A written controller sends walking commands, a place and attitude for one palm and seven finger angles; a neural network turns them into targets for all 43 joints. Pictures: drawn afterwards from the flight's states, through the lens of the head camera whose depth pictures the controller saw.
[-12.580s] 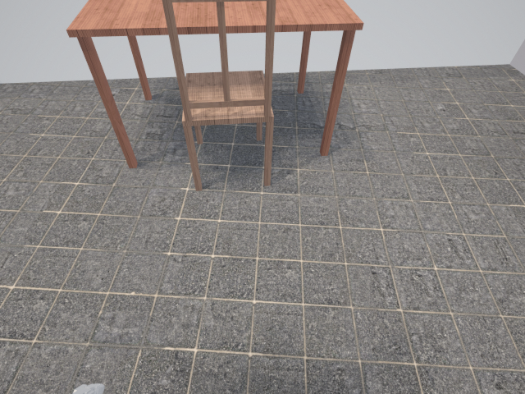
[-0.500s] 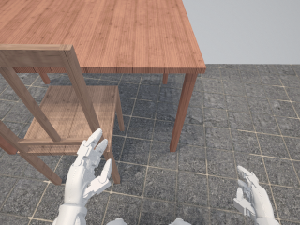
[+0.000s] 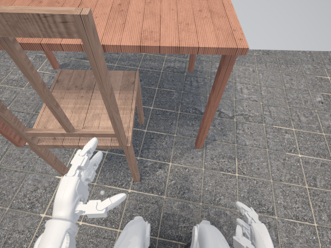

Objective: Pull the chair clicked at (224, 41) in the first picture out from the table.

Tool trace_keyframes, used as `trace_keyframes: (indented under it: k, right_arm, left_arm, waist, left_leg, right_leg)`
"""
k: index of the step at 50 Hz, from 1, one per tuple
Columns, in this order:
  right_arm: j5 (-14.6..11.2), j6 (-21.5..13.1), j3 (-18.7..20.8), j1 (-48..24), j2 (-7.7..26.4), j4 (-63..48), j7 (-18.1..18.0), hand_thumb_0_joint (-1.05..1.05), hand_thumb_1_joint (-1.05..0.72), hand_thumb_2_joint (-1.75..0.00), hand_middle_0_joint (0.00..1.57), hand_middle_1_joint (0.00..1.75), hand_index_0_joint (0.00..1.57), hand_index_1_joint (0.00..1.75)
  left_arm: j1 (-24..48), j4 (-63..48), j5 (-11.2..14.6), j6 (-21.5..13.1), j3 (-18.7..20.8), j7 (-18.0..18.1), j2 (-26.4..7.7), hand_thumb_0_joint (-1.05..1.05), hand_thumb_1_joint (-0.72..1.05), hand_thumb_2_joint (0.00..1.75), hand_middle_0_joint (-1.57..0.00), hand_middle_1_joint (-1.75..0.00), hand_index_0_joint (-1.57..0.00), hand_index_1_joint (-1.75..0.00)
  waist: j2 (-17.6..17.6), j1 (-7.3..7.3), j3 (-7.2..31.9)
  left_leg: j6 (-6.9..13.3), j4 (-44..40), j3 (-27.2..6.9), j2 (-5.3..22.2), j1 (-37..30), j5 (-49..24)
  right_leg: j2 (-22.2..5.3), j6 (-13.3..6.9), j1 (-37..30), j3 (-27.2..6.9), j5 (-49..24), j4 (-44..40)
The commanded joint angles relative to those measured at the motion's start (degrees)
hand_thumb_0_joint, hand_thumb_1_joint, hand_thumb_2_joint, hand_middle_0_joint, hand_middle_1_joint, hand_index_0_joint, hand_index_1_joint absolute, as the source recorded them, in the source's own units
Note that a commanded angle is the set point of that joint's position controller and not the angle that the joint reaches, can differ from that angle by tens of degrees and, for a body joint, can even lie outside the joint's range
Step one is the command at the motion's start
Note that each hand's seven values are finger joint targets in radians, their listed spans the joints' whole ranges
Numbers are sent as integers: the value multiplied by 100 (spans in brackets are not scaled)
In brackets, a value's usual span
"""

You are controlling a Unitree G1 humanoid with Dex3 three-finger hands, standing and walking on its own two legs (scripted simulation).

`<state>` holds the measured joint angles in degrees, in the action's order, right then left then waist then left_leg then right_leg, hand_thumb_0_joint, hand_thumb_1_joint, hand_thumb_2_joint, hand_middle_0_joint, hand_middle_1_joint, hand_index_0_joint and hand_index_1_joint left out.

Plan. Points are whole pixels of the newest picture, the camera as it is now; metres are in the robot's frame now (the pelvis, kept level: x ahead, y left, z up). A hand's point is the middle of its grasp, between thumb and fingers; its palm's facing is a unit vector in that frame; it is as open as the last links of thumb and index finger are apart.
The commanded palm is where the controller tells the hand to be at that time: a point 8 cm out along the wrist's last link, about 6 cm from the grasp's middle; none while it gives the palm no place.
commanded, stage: raise the hand toward the chair's back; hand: left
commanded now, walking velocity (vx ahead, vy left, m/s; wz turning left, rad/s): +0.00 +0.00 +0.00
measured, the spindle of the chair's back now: (46, 95) +0.48 +0.37 +0.04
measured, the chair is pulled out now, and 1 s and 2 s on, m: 0.00 0.00 0.00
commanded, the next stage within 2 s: aim the fingers beside a spindle in 1.26 s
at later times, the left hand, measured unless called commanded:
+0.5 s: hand (82, 178) +0.25 +0.20 +0.05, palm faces +0.02 -1.00 -0.05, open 16.6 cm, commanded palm +0.23 +0.26 +0.06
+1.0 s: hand (79, 164) +0.28 +0.21 +0.06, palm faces +0.00 -1.00 -0.05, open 16.9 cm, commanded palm +0.26 +0.27 +0.07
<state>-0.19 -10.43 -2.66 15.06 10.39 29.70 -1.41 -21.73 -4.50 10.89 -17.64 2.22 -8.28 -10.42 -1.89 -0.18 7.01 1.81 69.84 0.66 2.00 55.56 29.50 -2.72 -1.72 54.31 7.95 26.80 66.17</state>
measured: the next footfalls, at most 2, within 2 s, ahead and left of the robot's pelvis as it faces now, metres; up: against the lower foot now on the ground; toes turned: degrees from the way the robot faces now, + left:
none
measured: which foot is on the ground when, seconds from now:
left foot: down 0.00-1.00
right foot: down 0.00-1.00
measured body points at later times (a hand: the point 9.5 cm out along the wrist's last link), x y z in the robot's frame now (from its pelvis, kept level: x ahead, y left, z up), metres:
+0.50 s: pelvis +0.02 +0.01 +0.01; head +0.10 +0.03 +0.45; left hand +0.25 +0.25 +0.06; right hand +0.23 -0.21 -0.05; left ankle +0.04 +0.10 -0.64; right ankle +0.06 -0.11 -0.64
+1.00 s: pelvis +0.04 +0.01 +0.02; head +0.12 +0.02 +0.46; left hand +0.27 +0.26 +0.06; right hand +0.21 -0.24 -0.06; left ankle +0.04 +0.10 -0.64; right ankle +0.06 -0.11 -0.64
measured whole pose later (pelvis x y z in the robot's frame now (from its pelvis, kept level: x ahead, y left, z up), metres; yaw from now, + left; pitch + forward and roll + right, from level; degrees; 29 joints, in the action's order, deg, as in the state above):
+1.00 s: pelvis +0.04 +0.01 +0.02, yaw +0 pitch +16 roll -3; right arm -1.0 -11.0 -0.1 13.8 14.3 30.6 -1.9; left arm -16.2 4.0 15.9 -21.3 12.4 -16.1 -14.9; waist -1.5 -1.0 6.9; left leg 2.1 64.1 0.8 1.7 50.0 30.1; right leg -2.3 -0.8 48.7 7.6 27.1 60.1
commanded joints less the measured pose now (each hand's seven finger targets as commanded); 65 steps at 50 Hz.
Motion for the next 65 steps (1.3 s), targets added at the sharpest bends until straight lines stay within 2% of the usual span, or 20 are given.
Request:
trace_keyframes:
  k: [1, 4, 5, 6, 7, 11, 15, 18, 25, 28, 31, 36, 38, 39, 41, 45, 54, 59, 62, 65]
  right_arm:
    - [15, -467, 458, -626, 883, -1009, -80, 0, -90, -90, 20, 30, 20, 30]
    - [14, -507, 482, -507, 990, -983, -51, 0, -90, -90, 20, 30, 20, 30]
    - [14, -514, 497, -475, 1016, -963, -53, 0, -90, -90, 20, 30, 20, 30]
    - [-6, -513, 507, -498, 1036, -969, -66, 0, -90, -90, 20, 30, 20, 30]
    - [-16, -518, 524, -478, 1067, -1002, -72, 0, -90, -90, 20, 30, 20, 30]
    - [-41, -481, 547, -400, 1090, -1014, -89, 0, -90, -90, 20, 30, 20, 30]
    - [-25, -441, 543, -349, 1072, -1004, -85, 0, -90, -90, 20, 30, 20, 30]
    - [-28, -383, 531, -351, 1084, -970, -80, 0, -90, -90, 20, 30, 20, 30]
    - [-49, -345, 484, -327, 1075, -951, -114, 0, -90, -90, 20, 30, 20, 30]
    - [-57, -324, 479, -320, 1070, -882, -131, 0, -90, -90, 20, 30, 20, 30]
    - [-69, -333, 472, -355, 1076, -845, -148, 0, -90, -90, 20, 30, 20, 30]
    - [-93, -349, 480, -316, 1113, -773, -158, 0, -90, -90, 20, 30, 20, 30]
    - [-99, -369, 493, -274, 1111, -744, -153, 0, -90, -90, 20, 30, 20, 30]
    - [-104, -375, 488, -276, 1109, -739, -142, 0, -90, -90, 20, 30, 20, 30]
    - [-107, -369, 503, -305, 1127, -737, -134, 0, -90, -90, 20, 30, 20, 30]
    - [-109, -369, 535, -278, 1142, -738, -113, 0, -90, -90, 20, 30, 20, 30]
    - [-95, -383, 538, -291, 1115, -737, -94, 0, -90, -90, 20, 30, 20, 30]
    - [-116, -365, 517, -331, 1124, -724, -107, 0, -90, -90, 20, 30, 20, 30]
    - [-118, -373, 513, -332, 1124, -739, -123, 0, -90, -90, 20, 30, 20, 30]
    - [-122, -379, 495, -345, 1117, -749, -128, 0, -90, -90, 20, 30, 20, 30]
  left_arm:
    - [36, -1290, 30, -793, 464, 308, -435, 0, -10, 47, -10, -14, -10, -14]
    - [27, -1125, -12, -1039, 318, 212, -410, 0, -17, 44, -9, -13, -9, -13]
    - [66, -1066, 11, -1079, 361, 162, -452, 0, -20, 43, -9, -13, -9, -13]
    - [41, -971, 20, -1073, 398, 104, -508, 0, -22, 42, -9, -12, -9, -12]
    - [29, -1014, 30, -1086, 447, 48, -555, 0, -24, 41, -9, -12, -9, -12]
    - [58, -1146, 141, -1001, 655, -20, -696, 0, -34, 37, -8, -11, -8, -11]
    - [107, -1196, 166, -961, 688, 8, -669, 0, -43, 33, -7, -9, -7, -9]
    - [231, -988, 156, -918, 740, -79, -711, 0, -50, 30, -6, -8, -6, -8]
    - [463, -923, 298, -767, 955, -392, -874, 0, -50, 30, -6, -8, -6, -8]
    - [589, -785, 375, -696, 1132, -469, -960, 0, -50, 30, -6, -8, -6, -8]
    - [682, -679, 417, -666, 1216, -558, -1033, 0, -50, 30, -6, -8, -6, -8]
    - [853, -455, 540, -664, 1457, -691, -1194, 0, -50, 30, -6, -8, -6, -8]
    - [898, -492, 562, -685, 1537, -728, -1256, 0, -50, 30, -6, -8, -6, -8]
    - [843, -473, 575, -679, 1454, -749, -1167, 0, -50, 30, -6, -8, -6, -8]
    - [764, -254, 601, -646, 1424, -782, -1116, 0, -50, 30, -6, -8, -6, -8]
    - [802, -261, 604, -697, 1476, -768, -1164, 0, -50, 30, -6, -8, -6, -8]
    - [844, -463, 552, -928, 1512, -650, -1230, 0, -50, 30, -6, -8, -6, -8]
    - [895, -231, 569, -893, 1428, -684, -1131, 0, -50, 30, -6, -8, -6, -8]
    - [912, -271, 581, -905, 1469, -716, -1171, 0, -50, 30, -6, -8, -6, -8]
    - [936, -275, 583, -871, 1424, -745, -1170, 0, -50, 30, -6, -8, -6, -8]
  waist:
    - [110, 89, 1253]
    - [-47, -23, 1086]
    - [41, -36, 1096]
    - [113, -18, 1069]
    - [-70, 17, 1119]
    - [-176, 66, 1368]
    - [-263, 23, 1366]
    - [-137, -36, 1265]
    - [-287, -15, 1464]
    - [-126, -26, 1494]
    - [-250, -15, 1473]
    - [-36, -15, 1546]
    - [-258, 1, 1662]
    - [-299, -6, 1620]
    - [-68, -26, 1486]
    - [-36, -21, 1480]
    - [-325, 8, 1578]
    - [-58, -68, 1354]
    - [-101, -31, 1502]
    - [-188, -44, 1436]
  left_leg:
    - [-59, -1370, -419, -201, -672, -503]
    - [-70, -1391, -402, -204, -686, -283]
    - [-68, -1383, -399, -210, -660, -268]
    - [-64, -1408, -429, -200, -651, -318]
    - [-74, -1433, -405, -203, -736, -362]
    - [-92, -1518, -434, -189, -1019, -749]
    - [-121, -1521, -445, -169, -1247, -1151]
    - [-128, -1492, -470, -157, -1218, -1208]
    - [-143, -1492, -451, -165, -1452, -1623]
    - [-142, -1485, -456, -168, -1437, -1726]
    - [-144, -1497, -458, -167, -1455, -1806]
    - [-120, -1520, -436, -177, -1415, -1815]
    - [-132, -1537, -390, -181, -1560, -1971]
    - [-136, -1553, -391, -181, -1598, -2042]
    - [-113, -1558, -400, -178, -1482, -1971]
    - [-109, -1576, -352, -196, -1416, -1847]
    - [-110, -1572, -323, -189, -1520, -1849]
    - [-86, -1572, -327, -200, -1324, -1468]
    - [-79, -1558, -328, -207, -1350, -1524]
    - [-76, -1560, -315, -221, -1342, -1426]
  right_leg:
    - [270, -29, -986, -402, 211, -1032]
    - [264, -31, -761, -393, 340, -1038]
    - [256, -28, -791, -402, 344, -1050]
    - [280, -43, -796, -383, 283, -1024]
    - [266, -46, -808, -377, 228, -1015]
    - [300, -54, -987, -316, -156, -991]
    - [309, -39, -1018, -273, -520, -987]
    - [328, -27, -979, -248, -598, -977]
    - [328, -23, -1208, -266, -984, -1037]
    - [333, -9, -1310, -255, -1109, -1054]
    - [337, -18, -1316, -263, -1147, -1064]
    - [339, -8, -1516, -290, -1210, -1144]
    - [322, -3, -1579, -314, -1345, -1170]
    - [321, -6, -1582, -296, -1394, -1183]
    - [334, 3, -1565, -291, -1345, -1213]
    - [308, 18, -1639, -321, -1304, -1243]
    - [290, 0, -1590, -367, -1270, -1223]
    - [298, 29, -1478, -382, -974, -1305]
    - [291, 24, -1565, -404, -1031, -1279]
    - [282, 32, -1537, -429, -944, -1331]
